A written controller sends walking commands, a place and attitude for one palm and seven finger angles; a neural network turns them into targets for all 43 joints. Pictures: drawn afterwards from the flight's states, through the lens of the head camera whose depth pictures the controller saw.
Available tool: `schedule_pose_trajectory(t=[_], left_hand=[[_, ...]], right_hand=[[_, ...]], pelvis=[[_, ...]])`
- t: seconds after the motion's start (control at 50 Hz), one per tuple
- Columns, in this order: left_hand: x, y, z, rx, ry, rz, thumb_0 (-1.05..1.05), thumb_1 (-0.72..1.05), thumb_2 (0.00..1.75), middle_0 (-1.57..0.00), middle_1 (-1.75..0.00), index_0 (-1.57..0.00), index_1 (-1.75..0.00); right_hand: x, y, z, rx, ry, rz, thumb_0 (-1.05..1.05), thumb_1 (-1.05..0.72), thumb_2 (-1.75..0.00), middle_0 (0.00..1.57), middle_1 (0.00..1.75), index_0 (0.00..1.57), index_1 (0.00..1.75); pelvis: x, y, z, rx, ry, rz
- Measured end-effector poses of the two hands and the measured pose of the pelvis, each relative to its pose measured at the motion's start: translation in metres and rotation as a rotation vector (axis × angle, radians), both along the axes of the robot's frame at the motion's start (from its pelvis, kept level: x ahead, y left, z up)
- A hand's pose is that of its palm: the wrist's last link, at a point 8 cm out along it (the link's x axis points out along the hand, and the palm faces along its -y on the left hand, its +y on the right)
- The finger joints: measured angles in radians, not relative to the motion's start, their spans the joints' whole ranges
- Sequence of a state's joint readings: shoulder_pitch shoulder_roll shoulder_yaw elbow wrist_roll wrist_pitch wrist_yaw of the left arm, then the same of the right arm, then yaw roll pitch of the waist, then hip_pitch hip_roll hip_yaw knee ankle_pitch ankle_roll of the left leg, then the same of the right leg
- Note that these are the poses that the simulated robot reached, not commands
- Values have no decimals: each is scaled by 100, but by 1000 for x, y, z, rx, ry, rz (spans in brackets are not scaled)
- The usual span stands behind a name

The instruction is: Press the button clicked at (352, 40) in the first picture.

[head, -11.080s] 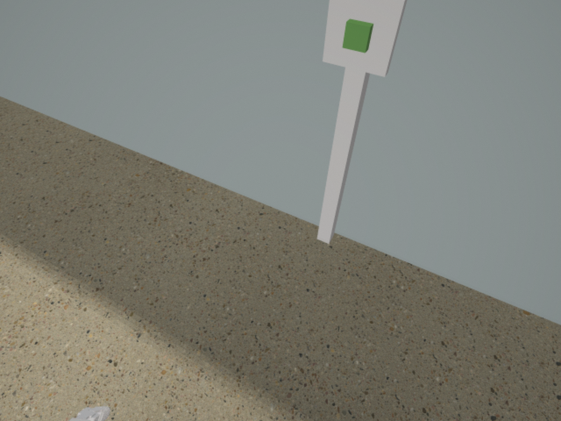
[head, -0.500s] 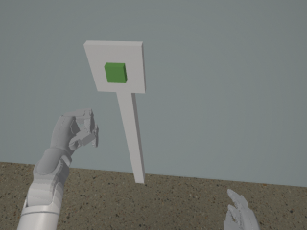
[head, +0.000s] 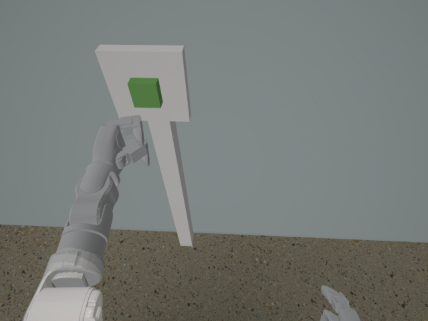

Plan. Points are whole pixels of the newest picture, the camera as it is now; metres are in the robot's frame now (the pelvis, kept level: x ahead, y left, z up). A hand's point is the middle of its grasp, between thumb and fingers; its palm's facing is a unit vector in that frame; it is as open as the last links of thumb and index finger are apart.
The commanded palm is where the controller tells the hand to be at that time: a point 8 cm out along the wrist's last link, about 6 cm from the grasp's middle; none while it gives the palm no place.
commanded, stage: aim a knuckle at the button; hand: left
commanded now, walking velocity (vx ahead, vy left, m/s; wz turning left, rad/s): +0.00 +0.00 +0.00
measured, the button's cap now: (146, 92) +0.56 +0.17 +0.15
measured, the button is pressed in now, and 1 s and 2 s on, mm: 0 0 9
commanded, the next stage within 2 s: press the button with the knuckle in 0.96 s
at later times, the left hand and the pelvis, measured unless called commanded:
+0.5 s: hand (158, 127) +0.47 +0.14 +0.12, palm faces -0.01 -1.00 +0.00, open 3.1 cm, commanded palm +0.44 +0.19 +0.12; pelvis +0.01 +0.01 -0.01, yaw -3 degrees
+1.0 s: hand (156, 131) +0.46 +0.14 +0.12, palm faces -0.02 -1.00 +0.01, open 3.1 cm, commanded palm +0.43 +0.19 +0.12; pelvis +0.01 +0.01 -0.01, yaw -1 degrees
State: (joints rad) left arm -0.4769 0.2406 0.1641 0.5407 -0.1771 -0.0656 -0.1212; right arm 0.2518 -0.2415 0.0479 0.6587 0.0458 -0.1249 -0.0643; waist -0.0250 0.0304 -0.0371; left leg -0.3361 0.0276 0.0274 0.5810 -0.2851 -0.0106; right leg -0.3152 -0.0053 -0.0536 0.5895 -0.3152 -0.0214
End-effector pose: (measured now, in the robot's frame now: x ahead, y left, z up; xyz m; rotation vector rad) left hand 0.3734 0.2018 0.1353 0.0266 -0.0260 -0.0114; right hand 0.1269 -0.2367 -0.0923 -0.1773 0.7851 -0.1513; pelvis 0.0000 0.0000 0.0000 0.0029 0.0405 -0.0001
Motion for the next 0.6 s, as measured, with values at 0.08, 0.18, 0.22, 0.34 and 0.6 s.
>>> schedule_pose_trajectory(t=[0.08,0.18,0.22,0.34,0.6], left_hand=[[17,-3,-4,-3,19,-1,1,90,90,-130,-150,-130,-150],[39,-7,-10,-6,34,-2,1,90,90,-130,-150,-130,-150],[48,-10,-10,-8,31,-2,1,90,90,-130,-150,-130,-150],[75,-16,-10,-19,24,-4,1,90,90,-130,-150,-130,-150],[72,-3,-24,-26,14,11,1,90,90,-130,-150,-129,-150]], right_hand=[[-18,-6,-8,-7,69,-22,2,-91,-90,20,30,20,30],[-45,-14,-17,-21,162,-58,2,-91,-90,20,30,20,30],[-56,-17,-20,-25,197,-75,1,-91,-90,20,30,20,30],[-91,-20,-26,-28,298,-124,1,-91,-90,20,30,20,30],[-108,-11,-27,4,360,-171,1,-91,-90,20,30,20,30]], pelvis=[[-1,0,-1,-2,18,1],[-2,0,-3,-3,47,-2],[-2,1,-4,-4,60,-4],[0,3,-7,-3,99,-18],[10,8,-7,-6,116,-43]])
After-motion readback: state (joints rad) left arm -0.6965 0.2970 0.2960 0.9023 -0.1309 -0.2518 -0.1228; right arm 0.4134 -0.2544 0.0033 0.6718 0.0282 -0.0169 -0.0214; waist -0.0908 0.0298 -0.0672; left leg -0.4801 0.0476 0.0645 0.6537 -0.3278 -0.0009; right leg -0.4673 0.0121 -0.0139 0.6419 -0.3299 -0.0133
